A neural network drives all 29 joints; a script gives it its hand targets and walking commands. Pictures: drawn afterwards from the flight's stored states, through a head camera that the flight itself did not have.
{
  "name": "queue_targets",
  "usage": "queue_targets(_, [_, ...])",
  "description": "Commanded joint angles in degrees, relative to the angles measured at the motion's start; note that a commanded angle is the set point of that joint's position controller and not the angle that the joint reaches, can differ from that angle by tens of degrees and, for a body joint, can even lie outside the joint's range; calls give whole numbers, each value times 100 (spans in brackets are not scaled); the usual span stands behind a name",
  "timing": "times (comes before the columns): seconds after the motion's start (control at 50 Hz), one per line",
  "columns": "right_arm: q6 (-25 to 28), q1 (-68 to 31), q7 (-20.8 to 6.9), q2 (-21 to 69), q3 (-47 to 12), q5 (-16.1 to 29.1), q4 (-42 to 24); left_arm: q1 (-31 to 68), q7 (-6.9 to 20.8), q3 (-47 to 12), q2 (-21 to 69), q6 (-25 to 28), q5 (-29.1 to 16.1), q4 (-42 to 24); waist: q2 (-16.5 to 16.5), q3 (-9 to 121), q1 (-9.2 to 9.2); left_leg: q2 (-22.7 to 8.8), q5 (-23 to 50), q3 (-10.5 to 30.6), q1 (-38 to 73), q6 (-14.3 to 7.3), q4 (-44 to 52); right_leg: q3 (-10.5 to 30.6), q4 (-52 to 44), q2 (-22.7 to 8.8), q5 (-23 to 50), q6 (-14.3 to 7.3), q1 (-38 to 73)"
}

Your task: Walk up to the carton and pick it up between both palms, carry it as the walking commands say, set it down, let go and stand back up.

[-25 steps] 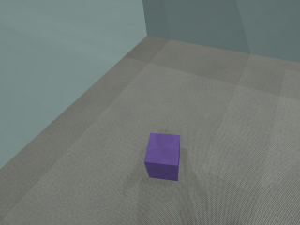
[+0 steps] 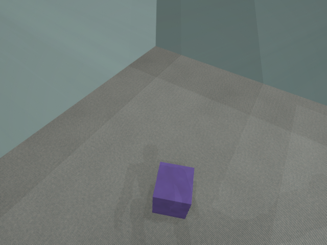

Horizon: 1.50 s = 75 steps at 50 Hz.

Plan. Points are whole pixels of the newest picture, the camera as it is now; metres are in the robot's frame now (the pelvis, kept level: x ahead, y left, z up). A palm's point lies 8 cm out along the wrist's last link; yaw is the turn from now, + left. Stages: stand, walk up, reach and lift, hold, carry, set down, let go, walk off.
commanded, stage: walk up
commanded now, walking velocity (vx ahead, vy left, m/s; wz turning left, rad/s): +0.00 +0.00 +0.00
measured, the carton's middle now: (172, 190) +0.54 -0.06 -0.66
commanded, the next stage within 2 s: none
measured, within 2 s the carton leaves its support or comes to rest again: neither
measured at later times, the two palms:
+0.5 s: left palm out of the picture +0.02 +0.20 -0.14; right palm out of the picture +0.01 -0.24 -0.15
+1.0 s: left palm (61, 243) +0.18 +0.29 -0.15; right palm out of the picture +0.03 -0.20 -0.11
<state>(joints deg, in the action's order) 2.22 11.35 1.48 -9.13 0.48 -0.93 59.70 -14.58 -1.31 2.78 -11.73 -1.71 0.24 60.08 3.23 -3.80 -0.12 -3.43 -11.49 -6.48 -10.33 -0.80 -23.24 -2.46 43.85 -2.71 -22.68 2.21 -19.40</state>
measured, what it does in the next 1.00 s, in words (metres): walks ahead: right foot, then left foot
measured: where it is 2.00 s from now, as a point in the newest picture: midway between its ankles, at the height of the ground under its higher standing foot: outside the picture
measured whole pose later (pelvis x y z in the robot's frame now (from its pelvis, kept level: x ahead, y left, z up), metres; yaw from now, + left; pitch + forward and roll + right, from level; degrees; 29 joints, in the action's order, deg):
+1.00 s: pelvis +0.10 +0.04 +0.00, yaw -6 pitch +0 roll -2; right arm 3.2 22.9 1.1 -10.2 2.5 -1.7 60.1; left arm -14.1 1.8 4.2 -15.6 -0.9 1.9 56.7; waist 2.8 -1.2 -1.8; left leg -5.8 -13.5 -5.7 -7.0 1.5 -20.7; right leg -0.4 57.4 -2.7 -12.7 3.1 -27.7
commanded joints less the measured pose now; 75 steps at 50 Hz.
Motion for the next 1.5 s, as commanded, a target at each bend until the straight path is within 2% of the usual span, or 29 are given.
queue_targets(0.0, [-28,159,67,-822,168,-18,-65,-440,-45,40,-192,-76,-15,-116,-1485,446,-8,-1216,3707,679,476,-722,404,2,-399,4,134,-19,154])
queue_targets(0.1, [-197,181,63,-769,236,16,13,-444,-96,41,-176,89,8,-19,-1027,439,132,-841,1582,789,43,-348,213,-74,-2425,-147,1590,-217,1232])
queue_targets(0.14, [-223,460,49,-318,134,89,70,-47,-75,27,-480,163,-3,-21,320,247,-28,-202,5,463,-255,17,265,656,-2591,-851,2573,-472,1226])
queue_targets(0.16, [-256,469,63,-394,149,73,168,-13,-60,32,-460,172,10,35,500,106,-19,-199,-176,389,-42,77,252,772,-2727,-901,2417,-547,966])
queue_targets(0.28, [-205,548,59,-457,177,47,390,-44,-69,-43,-200,233,-2,211,-25,136,14,-424,498,554,278,62,652,355,-2750,-514,2110,-383,1074])
queue_targets(0.48, [-154,748,71,-551,278,-80,457,-254,-96,102,-585,241,16,89,-377,-76,-16,-461,-2,167,35,240,293,530,-2770,-675,879,-406,842])
queue_targets(0.5, [-232,613,-29,-825,391,-148,309,-852,-32,200,-1012,172,101,160,-391,145,223,-123,-1943,-128,-722,292,-586,1964,-3088,-1220,-1715,-887,1004])
queue_targets(0.52, [-291,414,-82,-577,347,-193,101,-956,-34,282,-1278,119,162,103,507,-160,363,68,-1831,-202,-1624,446,-1867,3027,-3796,-1978,-2755,-1199,1035])
queue_targets(0.54, [-309,183,-108,-474,359,-242,-96,-927,-64,269,-1235,125,183,21,680,-317,348,-178,-1681,258,-2109,452,-2844,3376,-4088,-2315,-2896,-1322,772])
queue_targets(0.62, [-153,362,-193,-408,327,-176,-207,-616,-21,167,-813,303,125,-120,325,-209,211,-75,-822,257,-1709,551,-2219,1829,-3817,-1542,-772,-1002,762])
queue_targets(0.7, [-169,297,-220,-447,264,-106,-382,-611,27,177,-1003,291,165,-138,872,-102,202,154,-865,-13,-843,587,-1076,1339,-3639,-1229,-452,-938,531])
queue_targets(0.74, [-82,712,-169,-564,275,-32,-211,-508,60,163,-922,222,89,-220,956,126,-142,285,-193,-228,588,582,-234,728,-2960,-532,-475,-691,-7])
queue_targets(0.76, [-38,1166,-127,-707,312,-43,0,-542,65,91,-752,205,102,-229,520,216,-309,226,-135,-317,1113,592,-64,601,-2454,-315,-794,-634,-386])
queue_targets(0.78, [12,1608,-91,-953,358,-106,117,-492,78,28,-515,203,114,-312,-403,163,-451,-486,-809,528,1401,490,448,420,-1381,-32,-1010,-503,-974])
queue_targets(0.8, [61,2138,-39,-1403,436,-220,178,-304,105,-59,-98,242,158,-527,-1718,132,-525,-1925,-2154,2394,1324,284,1283,124,321,351,-1039,-246,-1630])
queue_targets(0.82, [11,1951,-22,-1787,498,-259,5,-256,101,63,-237,173,174,-666,-1548,-139,-550,-2920,-3282,3608,569,-178,2034,479,955,108,-901,-172,-1921])
queue_targets(0.84, [-54,1573,26,-1842,490,-219,-109,-170,156,244,-595,105,196,-642,-825,-431,-322,-2899,-2959,3711,22,-236,1999,839,1395,-119,-385,-89,-1903])
queue_targets(0.9, [76,835,-15,-1136,366,-60,-267,-651,316,181,-456,121,193,-357,-1175,-338,81,-1614,-406,1765,134,2,1484,570,1525,-222,962,23,-1401])
queue_targets(1.08, [53,1419,55,-1035,314,-101,-174,433,233,32,-256,-58,-15,-654,-1923,-4,-146,-1315,5227,172,573,-391,120,-146,-30,180,840,11,-696])
queue_targets(1.16, [-94,1364,53,-1082,380,-112,-297,193,181,117,-322,-17,-59,-477,-1918,283,-90,-1214,3682,280,417,-283,-343,-281,-1596,312,1238,-173,454])
queue_targets(1.18, [-121,1402,33,-930,335,-88,-305,-59,146,151,-446,71,1,-367,-1453,436,49,-1008,2601,201,169,-128,-767,-261,-2365,127,1936,-239,1115])
queue_targets(1.2, [-124,1715,26,-602,251,-80,-303,-251,109,222,-759,179,102,-307,-630,728,50,-739,832,224,-291,57,-1236,179,-2320,-546,3330,-330,1785])
queue_targets(1.22, [-149,2162,49,-203,146,-49,-333,-235,78,266,-1139,274,192,-367,729,1051,-159,-192,-2091,96,-934,333,-2060,1428,-2025,-1811,5799,-701,2170])
queue_targets(1.24, [-254,2206,111,-258,123,20,-250,-254,43,231,-1031,245,52,-291,1244,1599,12,-185,-2811,489,-783,246,-2387,1738,-2197,-2014,5332,-1228,2175])
queue_targets(1.3, [-382,1678,72,-334,150,51,-26,539,-23,112,-432,229,32,-367,758,672,-164,-130,-2203,738,-759,83,-2243,1070,-2653,-1251,3614,-1106,1253])
queue_targets(1.38, [-440,1539,74,-347,186,16,190,527,-97,56,-483,192,107,-163,586,576,-129,-19,-1642,432,-596,152,-1970,876,-2751,-1282,3407,-1156,1021])
queue_targets(1.4, [-433,1394,97,-369,211,-5,168,488,-122,54,-577,174,129,-120,567,524,-112,-28,-1505,382,-548,192,-1926,864,-2729,-1302,3444,-1160,908])
queue_targets(1.44, [-447,1044,155,-479,335,64,-65,517,-177,177,-868,85,87,-148,617,415,-58,51,-1802,255,-843,325,-2576,765,-2143,-1513,5737,-1377,815])
queue_targets(1.48, [-463,1012,170,-386,360,49,-182,468,-190,198,-889,26,111,-186,476,793,-39,61,-1811,273,-749,304,-2945,745,-1947,-1615,5475,-1484,626])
